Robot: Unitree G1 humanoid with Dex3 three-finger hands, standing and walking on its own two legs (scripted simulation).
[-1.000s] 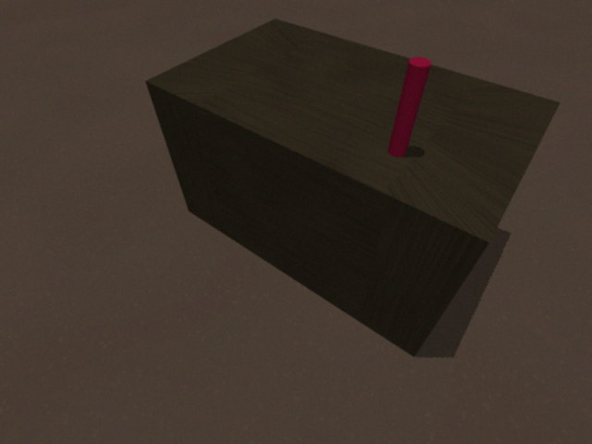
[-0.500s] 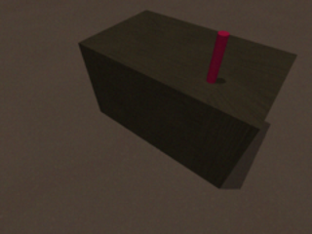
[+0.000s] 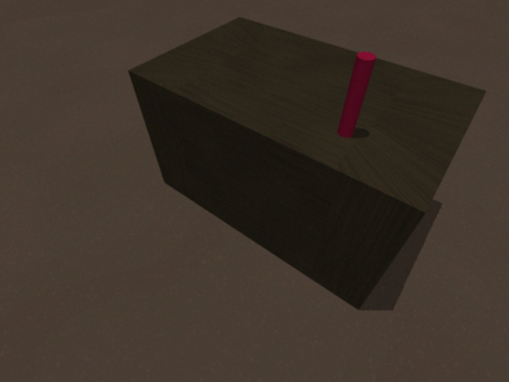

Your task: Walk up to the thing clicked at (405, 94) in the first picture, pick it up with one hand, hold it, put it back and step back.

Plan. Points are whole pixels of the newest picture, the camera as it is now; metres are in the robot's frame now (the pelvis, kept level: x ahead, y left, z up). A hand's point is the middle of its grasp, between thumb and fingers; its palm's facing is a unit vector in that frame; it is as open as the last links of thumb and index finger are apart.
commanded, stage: stand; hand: left
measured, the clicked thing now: (354, 98) +0.83 -0.27 -0.01
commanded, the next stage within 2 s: walk up in 0.12 s
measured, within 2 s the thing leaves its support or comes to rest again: neither
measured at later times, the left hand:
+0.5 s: hand (151, 376) +0.18 +0.20 -0.15, palm faces -0.22 -0.88 -0.42, open 7.4 cm
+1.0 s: hand (214, 248) +0.43 +0.11 -0.15, palm faces -0.49 -0.78 -0.39, open 7.4 cm
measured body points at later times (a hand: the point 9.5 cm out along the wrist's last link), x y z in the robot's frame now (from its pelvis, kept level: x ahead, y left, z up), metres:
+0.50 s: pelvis +0.06 -0.08 -0.04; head +0.07 -0.11 +0.41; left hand +0.19 +0.24 -0.13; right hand +0.05 -0.43 -0.16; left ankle +0.01 +0.09 -0.70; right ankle +0.09 -0.21 -0.75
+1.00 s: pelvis +0.22 -0.10 -0.02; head +0.25 -0.11 +0.43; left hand +0.46 +0.15 -0.13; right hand +0.10 -0.40 -0.12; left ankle +0.28 +0.01 -0.75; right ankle +0.20 -0.23 -0.70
